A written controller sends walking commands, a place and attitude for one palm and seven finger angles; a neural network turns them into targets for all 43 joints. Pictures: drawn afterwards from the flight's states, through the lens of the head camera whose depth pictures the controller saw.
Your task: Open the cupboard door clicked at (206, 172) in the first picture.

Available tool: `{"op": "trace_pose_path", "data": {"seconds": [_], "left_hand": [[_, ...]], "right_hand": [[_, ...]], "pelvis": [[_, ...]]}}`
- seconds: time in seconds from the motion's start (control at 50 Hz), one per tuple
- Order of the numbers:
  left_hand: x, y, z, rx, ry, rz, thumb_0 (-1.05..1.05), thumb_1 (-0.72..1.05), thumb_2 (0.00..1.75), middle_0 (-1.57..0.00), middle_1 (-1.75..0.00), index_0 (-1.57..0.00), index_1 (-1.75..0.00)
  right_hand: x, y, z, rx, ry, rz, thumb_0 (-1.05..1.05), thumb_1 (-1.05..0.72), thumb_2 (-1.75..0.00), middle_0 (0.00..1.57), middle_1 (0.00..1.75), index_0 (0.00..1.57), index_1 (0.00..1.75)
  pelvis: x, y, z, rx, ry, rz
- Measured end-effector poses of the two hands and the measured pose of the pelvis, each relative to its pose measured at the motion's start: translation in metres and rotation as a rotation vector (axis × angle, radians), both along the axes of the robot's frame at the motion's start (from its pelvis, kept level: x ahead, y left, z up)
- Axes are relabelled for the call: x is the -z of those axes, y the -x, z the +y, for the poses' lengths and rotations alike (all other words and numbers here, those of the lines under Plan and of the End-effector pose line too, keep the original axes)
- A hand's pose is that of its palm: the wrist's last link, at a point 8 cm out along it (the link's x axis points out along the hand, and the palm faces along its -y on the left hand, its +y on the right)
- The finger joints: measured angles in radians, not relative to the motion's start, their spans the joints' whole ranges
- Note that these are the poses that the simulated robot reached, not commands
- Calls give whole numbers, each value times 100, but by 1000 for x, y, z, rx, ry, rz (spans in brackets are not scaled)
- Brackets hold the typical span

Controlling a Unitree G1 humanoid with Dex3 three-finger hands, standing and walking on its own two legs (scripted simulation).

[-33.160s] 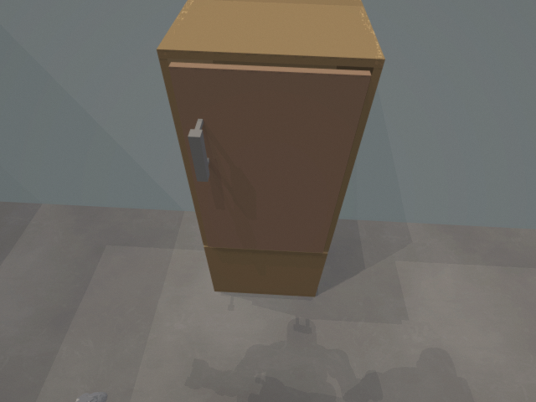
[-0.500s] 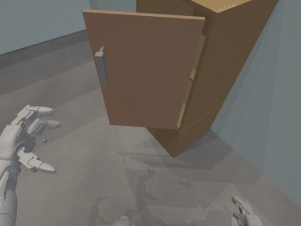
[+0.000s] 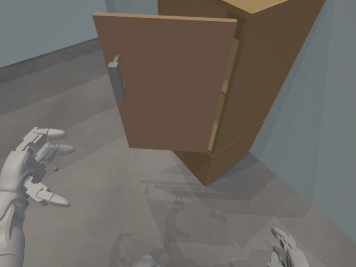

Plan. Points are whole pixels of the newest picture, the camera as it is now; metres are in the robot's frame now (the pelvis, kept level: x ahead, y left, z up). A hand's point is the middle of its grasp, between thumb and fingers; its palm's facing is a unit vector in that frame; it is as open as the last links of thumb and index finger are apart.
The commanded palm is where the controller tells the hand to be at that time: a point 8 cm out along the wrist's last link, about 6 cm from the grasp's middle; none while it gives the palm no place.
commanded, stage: move the hooked fingers beside the handle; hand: left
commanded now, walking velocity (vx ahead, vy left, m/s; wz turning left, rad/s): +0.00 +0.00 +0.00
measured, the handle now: (119, 78) +0.61 +0.22 +0.06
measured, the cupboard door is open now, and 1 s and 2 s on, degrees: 49 49 49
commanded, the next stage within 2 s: none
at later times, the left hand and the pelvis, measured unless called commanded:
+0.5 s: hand (69, 135) +0.38 +0.28 +0.07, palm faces +0.01 -1.00 -0.01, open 14.0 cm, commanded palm +0.36 +0.33 +0.07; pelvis +0.00 +0.00 -0.01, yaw -1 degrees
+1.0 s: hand (81, 109) +0.46 +0.28 +0.07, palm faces +0.00 -1.00 +0.00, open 14.0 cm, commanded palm +0.45 +0.33 +0.07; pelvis +0.00 +0.02 -0.02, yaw -2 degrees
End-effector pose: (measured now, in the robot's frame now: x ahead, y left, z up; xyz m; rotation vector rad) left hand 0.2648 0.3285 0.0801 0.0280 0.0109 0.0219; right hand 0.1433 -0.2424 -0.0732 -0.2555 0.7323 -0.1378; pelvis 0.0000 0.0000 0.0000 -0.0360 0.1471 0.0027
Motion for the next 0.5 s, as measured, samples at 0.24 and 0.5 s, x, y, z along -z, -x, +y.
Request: {"op": "trace_pose_path", "data": {"seconds": [0.24, 0.5], "left_hand": [[2, -40, -2, 11, 11, -10, -1, -51, 30, -30, -120, -30, -120], [5, -90, 7, 7, 20, 5, -1, -50, 30, -30, -120, -30, -120]], "right_hand": [[9, 9, -9, 7, 37, 59, 1, -91, -89, 20, 30, 21, 30], [21, 57, -21, 100, 51, 220, 1, -91, -89, 20, 30, 21, 30]], "pelvis": [[5, 4, -3, -8, 4, 18], [8, 0, 1, 18, 4, 64]]}}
